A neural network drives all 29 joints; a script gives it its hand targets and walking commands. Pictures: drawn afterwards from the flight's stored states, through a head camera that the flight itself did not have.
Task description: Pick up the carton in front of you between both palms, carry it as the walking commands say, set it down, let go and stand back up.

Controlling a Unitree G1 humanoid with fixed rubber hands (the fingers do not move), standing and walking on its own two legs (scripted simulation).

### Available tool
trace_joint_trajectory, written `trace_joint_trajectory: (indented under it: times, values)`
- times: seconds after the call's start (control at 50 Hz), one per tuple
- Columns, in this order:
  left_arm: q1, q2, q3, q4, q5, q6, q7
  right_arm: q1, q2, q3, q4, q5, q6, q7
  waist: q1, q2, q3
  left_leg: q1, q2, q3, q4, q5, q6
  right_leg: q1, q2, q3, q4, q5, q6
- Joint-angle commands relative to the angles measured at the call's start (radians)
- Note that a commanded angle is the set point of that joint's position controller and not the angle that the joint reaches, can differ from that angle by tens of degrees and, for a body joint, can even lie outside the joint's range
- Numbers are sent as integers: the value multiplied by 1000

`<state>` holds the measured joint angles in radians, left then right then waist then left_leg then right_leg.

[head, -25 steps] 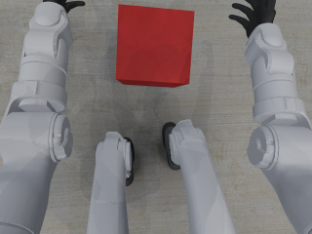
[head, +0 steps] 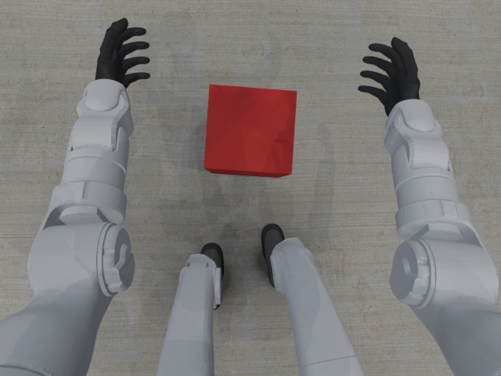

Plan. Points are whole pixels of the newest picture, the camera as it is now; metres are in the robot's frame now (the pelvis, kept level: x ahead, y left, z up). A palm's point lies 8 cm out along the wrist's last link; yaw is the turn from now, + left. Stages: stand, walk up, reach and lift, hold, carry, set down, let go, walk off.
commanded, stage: let go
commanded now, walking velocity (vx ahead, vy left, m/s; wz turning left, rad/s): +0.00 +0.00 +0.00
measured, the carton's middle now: (248, 138) +0.49 -0.06 -0.52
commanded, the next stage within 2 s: stand in 1.24 s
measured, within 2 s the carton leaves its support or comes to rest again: neither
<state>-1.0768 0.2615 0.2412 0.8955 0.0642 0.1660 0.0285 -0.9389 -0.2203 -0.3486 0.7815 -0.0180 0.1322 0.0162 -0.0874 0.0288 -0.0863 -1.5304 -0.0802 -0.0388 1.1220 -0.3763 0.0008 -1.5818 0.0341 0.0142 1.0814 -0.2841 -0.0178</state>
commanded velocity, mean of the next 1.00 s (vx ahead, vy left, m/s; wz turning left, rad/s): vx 0.00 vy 0.00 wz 0.00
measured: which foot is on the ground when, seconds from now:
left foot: down 0.00-1.00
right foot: down 0.00-1.00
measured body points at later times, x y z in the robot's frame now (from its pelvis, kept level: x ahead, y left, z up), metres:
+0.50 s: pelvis +0.07 -0.01 +0.10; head +0.22 -0.01 +0.52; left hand +0.37 +0.19 -0.01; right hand +0.31 -0.26 +0.01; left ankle +0.05 +0.11 -0.61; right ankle +0.08 -0.10 -0.61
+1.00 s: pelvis +0.08 +0.02 +0.12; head +0.09 +0.01 +0.57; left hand +0.26 +0.25 +0.05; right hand +0.25 -0.22 +0.05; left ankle +0.05 +0.11 -0.62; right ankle +0.08 -0.10 -0.61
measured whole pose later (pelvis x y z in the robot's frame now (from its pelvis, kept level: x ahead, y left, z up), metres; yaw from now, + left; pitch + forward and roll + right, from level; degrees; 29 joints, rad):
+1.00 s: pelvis +0.08 +0.02 +0.12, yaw -2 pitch -4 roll -1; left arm 0.22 0.21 0.04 0.43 0.00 0.12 -0.07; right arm 0.21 -0.21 -0.05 0.43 -0.01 0.13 0.08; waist 0.00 0.03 0.10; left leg -0.07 -0.05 -0.04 0.45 -0.31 0.05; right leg -0.13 0.03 0.05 0.44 -0.24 0.00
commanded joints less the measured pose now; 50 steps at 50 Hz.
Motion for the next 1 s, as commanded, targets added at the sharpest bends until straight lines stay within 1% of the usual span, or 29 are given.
trace_joint_trajectory:
  times: [0.0, 0.04, 0.08, 0.12, 0.16, 0.24, 0.36, 0.42, 0.48, 0.54, 0.62, 0.68, 0.78, 0.82, 0.92, 0.98]
  values:
    - [-21, 33, 18, -168, 36, -19, 33, -9, -130, 5, -138, -42, -28, 32, -23, 36, -1011, 554, -3, 7, -165, 351, -43, 798, 12, -21, -90, 435, 31]
    - [85, 2, 11, -237, 39, -27, 48, 81, -134, 27, -179, -57, -34, 51, -24, 15, -976, 569, -3, 8, -209, 356, -44, 893, 8, -8, -126, 462, 25]
    - [164, -12, 1, -303, 37, -40, 55, 154, -134, 51, -216, -58, -43, 64, -24, -5, -914, 563, 0, 10, -255, 335, -43, 975, 0, 8, -164, 474, 22]
    - [233, -14, -11, -355, 31, -55, 54, 226, -127, 78, -242, -48, -51, 73, -20, -17, -844, 561, 3, 15, -297, 301, -39, 1050, -9, 23, -202, 479, 21]
    - [307, -11, -23, -384, 23, -71, 45, 304, -114, 107, -257, -32, -61, 78, -12, -26, -782, 560, 5, 20, -333, 267, -35, 1126, -19, 40, -233, 488, 20]
    - [480, -12, -42, -379, 13, -100, 20, 465, -84, 152, -271, 1, -85, 79, 7, -39, -679, 578, 8, 23, -387, 233, -26, 1251, -35, 70, -280, 532, 23]
    - [746, -13, -66, -356, -5, -143, -5, 719, -59, 206, -301, 29, -122, 65, 22, -63, -565, 663, 12, 16, -468, 264, -18, 1417, -44, 101, -350, 657, 33]
    - [857, -7, -80, -371, -13, -164, -15, 836, -56, 229, -332, 37, -138, 56, 26, -68, -492, 750, 17, 11, -518, 276, -14, 1464, -43, 103, -397, 669, 38]
    - [956, -2, -95, -401, -20, -181, -25, 938, -58, 251, -373, 43, -150, 49, 32, -59, -405, 878, 25, 3, -571, 289, -10, 1478, -40, 92, -455, 624, 40]
    - [1045, 2, -111, -435, -28, -193, -34, 1025, -60, 271, -410, 50, -157, 45, 38, -43, -306, 1022, 36, -5, -627, 302, -7, 1476, -32, 71, -519, 546, 42]
    - [1141, 8, -131, -472, -36, -189, -47, 1089, -73, 288, -437, 54, -148, 49, 59, -7, -171, 1180, 53, -9, -694, 305, -9, 1470, -18, 41, -602, 411, 37]
    - [1200, 11, -148, -497, -41, -174, -59, 1119, -82, 291, -445, 48, -131, 54, 73, 16, -79, 1258, 65, -11, -737, 303, -12, 1483, -9, 25, -648, 328, 31]
    - [1236, 11, -174, -530, -56, -126, -79, 1128, -96, 281, -443, 31, -83, 59, 80, 22, 69, 1282, 88, -19, -790, 237, -9, 1521, 4, 6, -673, 212, 23]
    - [1239, 14, -180, -542, -61, -105, -86, 1127, -99, 277, -444, 23, -60, 61, 80, 17, 109, 1273, 96, -19, -803, 210, -4, 1546, 9, -1, -669, 186, 22]
    - [1236, 21, -185, -561, -67, -66, -95, 1128, -102, 266, -444, 3, -20, 60, 72, -13, 153, 1287, 100, -20, -803, 213, -1, 1581, 13, -6, -660, 184, 21]
    - [1240, 23, -183, -564, -63, -52, -95, 1124, -101, 264, -447, -3, -7, 58, 72, -18, 157, 1306, 96, -20, -792, 241, -5, 1586, 12, -6, -655, 195, 20]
